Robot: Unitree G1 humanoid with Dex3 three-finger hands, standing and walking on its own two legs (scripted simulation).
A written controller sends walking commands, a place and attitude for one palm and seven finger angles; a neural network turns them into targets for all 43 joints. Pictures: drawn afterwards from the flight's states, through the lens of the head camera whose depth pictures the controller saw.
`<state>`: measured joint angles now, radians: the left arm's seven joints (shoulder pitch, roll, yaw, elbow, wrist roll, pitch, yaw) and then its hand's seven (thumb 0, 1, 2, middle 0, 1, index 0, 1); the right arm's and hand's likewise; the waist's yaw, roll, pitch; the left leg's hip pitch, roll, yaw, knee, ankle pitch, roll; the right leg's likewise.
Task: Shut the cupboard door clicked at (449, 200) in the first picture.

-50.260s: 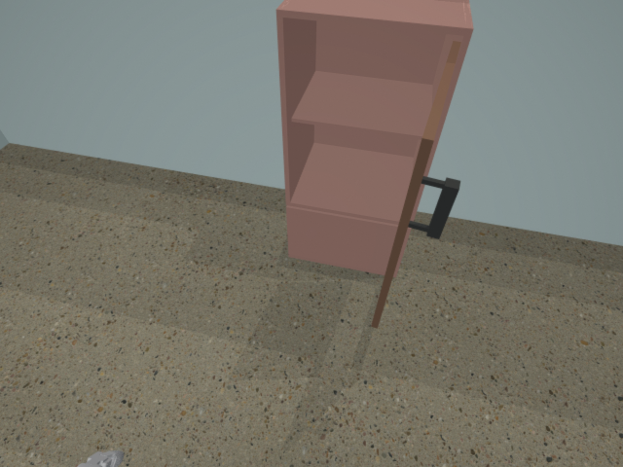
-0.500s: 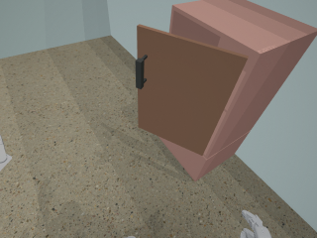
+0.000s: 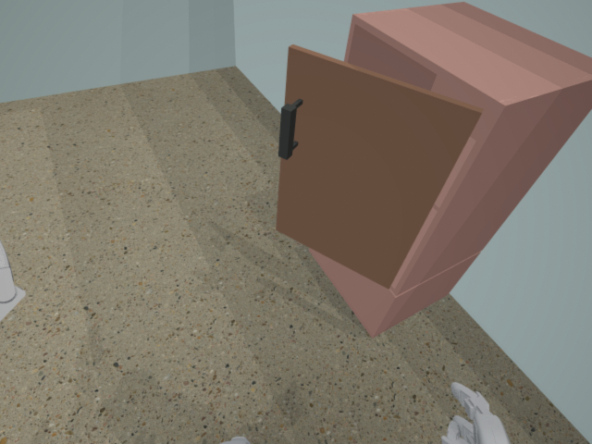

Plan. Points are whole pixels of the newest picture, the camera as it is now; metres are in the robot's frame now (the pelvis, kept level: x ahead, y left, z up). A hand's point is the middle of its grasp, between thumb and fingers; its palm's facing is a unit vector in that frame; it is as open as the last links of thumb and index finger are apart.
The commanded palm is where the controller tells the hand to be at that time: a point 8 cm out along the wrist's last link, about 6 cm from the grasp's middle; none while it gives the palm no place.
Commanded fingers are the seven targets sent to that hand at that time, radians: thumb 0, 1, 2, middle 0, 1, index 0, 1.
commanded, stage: step back with the hand held close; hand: left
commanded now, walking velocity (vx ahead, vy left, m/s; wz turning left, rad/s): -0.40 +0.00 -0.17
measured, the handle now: (291, 128) +0.78 +0.02 +0.00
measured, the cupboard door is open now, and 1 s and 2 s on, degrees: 29 29 29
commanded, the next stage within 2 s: stop stepping back and stand still in 0.50 s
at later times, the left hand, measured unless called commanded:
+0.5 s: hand out of the picture +0.14 +0.25 +0.20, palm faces +0.34 -0.82 -0.46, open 7.4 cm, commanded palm +0.10 +0.28 +0.19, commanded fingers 0.00 0.90 0.90 -0.20 -0.30 -0.20 -0.30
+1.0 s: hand out of the picture +0.10 +0.33 +0.18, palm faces +0.40 -0.88 -0.25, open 7.4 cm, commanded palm +0.02 +0.35 +0.19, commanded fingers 0.00 0.90 0.90 -0.20 -0.30 -0.20 -0.30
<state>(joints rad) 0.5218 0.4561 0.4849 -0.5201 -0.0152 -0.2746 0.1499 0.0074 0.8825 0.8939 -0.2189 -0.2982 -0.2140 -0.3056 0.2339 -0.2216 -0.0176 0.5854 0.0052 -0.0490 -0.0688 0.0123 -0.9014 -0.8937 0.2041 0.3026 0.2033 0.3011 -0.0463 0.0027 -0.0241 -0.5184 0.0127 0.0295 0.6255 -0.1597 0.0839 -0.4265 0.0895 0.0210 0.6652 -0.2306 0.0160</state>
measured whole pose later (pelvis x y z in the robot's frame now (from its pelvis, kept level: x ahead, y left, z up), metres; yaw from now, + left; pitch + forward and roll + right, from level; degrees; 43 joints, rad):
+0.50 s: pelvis -0.07 +0.00 +0.00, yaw -5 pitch +0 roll -4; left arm 0.56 0.50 0.46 -0.49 -0.03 -0.27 0.11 0.01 0.88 0.89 -0.22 -0.30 -0.22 -0.31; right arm 0.25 -0.21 -0.01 0.60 0.00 -0.03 -0.07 0.01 -0.90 -0.89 0.21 0.30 0.20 0.30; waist -0.03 -0.01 -0.12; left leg -0.51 0.07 0.10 0.54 -0.10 -0.01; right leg -0.11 0.09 0.09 0.49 -0.38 0.00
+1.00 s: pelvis -0.17 +0.08 +0.01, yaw -10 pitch -2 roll -3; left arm 0.36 0.39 0.46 -0.39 -0.05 -0.13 0.18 0.01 0.89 0.89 -0.21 -0.30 -0.21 -0.30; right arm 0.25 -0.14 0.05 0.68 0.00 -0.08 -0.07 0.01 -0.90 -0.89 0.20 0.30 0.20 0.30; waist -0.03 -0.05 -0.06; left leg -0.37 -0.01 0.04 0.60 -0.22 0.05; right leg -0.33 0.04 0.01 0.80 -0.43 0.00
